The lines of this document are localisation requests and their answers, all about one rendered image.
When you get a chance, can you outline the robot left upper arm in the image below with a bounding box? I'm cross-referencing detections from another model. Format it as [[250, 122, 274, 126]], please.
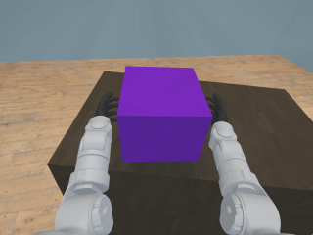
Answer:
[[34, 193, 113, 235]]

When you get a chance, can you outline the carton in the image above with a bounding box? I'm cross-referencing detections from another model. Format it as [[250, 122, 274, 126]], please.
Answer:
[[116, 66, 213, 162]]

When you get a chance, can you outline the robot right upper arm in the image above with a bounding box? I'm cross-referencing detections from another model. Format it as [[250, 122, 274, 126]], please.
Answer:
[[219, 191, 295, 235]]

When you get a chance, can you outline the left robot hand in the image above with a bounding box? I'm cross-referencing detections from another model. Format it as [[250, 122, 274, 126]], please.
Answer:
[[94, 91, 120, 122]]

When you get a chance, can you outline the left robot forearm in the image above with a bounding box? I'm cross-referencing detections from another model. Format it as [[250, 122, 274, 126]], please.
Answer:
[[55, 116, 112, 230]]

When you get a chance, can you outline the right robot forearm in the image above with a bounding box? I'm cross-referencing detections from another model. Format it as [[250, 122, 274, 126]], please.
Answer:
[[208, 121, 281, 230]]

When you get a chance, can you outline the pedestal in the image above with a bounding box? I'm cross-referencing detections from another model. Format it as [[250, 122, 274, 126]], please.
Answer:
[[47, 70, 313, 235]]

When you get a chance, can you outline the right robot hand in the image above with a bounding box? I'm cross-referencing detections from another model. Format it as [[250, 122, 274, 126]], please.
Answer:
[[205, 93, 228, 125]]

